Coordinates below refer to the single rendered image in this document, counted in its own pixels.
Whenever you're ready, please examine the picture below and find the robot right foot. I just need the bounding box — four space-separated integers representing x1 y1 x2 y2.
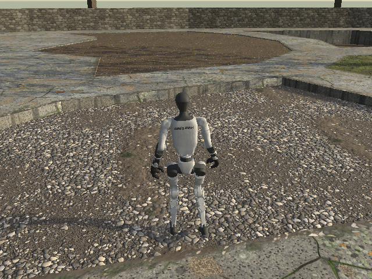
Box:
199 225 209 235

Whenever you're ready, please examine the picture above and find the robot left foot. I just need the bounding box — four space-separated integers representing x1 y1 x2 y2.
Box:
170 221 178 235

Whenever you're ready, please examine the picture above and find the robot left hand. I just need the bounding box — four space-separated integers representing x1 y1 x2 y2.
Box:
151 166 164 179

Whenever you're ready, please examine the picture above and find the robot right forearm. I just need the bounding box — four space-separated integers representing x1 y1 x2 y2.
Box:
207 140 218 160

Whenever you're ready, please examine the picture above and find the robot right hand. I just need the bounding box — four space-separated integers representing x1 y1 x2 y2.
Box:
206 157 220 169

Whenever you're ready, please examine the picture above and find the robot left forearm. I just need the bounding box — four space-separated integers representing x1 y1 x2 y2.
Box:
152 143 163 167

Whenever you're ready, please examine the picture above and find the robot left upper arm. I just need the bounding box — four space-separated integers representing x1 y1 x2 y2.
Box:
157 119 171 151

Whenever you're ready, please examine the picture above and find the robot right upper arm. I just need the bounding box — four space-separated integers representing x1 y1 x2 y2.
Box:
196 117 212 148

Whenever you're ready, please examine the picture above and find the robot foot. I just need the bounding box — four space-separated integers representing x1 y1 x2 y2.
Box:
199 225 209 235
170 221 178 235

